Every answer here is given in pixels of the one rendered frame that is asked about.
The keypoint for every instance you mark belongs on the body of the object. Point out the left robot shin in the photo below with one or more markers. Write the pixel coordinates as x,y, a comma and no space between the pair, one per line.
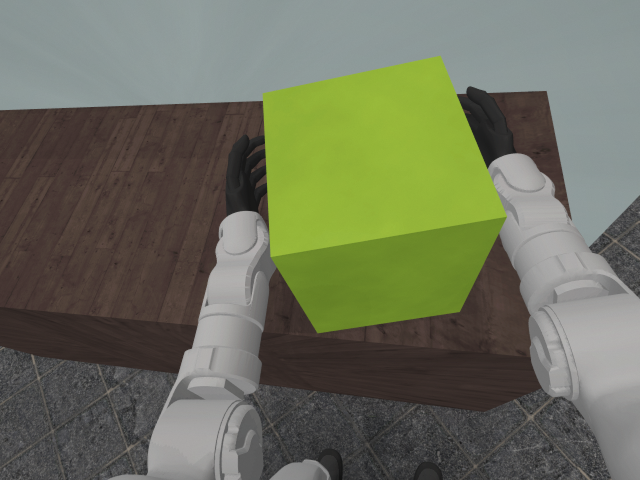
318,464

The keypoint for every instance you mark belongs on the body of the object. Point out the robot right hand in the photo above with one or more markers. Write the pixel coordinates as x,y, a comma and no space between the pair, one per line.
488,125

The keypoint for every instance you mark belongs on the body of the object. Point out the robot left hand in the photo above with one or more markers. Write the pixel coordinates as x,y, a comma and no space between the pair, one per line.
241,194

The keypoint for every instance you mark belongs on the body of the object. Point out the carton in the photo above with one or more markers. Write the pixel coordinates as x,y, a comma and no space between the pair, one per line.
381,207

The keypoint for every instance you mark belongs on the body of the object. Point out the left robot forearm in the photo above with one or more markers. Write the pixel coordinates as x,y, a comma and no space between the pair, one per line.
223,363

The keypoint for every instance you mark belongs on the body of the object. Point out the robot left upper arm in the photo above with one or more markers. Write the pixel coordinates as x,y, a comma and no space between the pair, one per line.
205,440

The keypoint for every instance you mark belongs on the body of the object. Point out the left robot foot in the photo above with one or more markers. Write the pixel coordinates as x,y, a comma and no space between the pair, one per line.
332,461

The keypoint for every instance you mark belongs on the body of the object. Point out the right robot forearm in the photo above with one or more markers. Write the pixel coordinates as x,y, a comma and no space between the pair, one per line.
544,246

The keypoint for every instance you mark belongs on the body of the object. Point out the pedestal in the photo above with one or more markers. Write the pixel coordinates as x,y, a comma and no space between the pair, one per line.
109,222

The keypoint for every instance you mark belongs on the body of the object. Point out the robot right upper arm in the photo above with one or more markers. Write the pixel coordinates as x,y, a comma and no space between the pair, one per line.
588,351

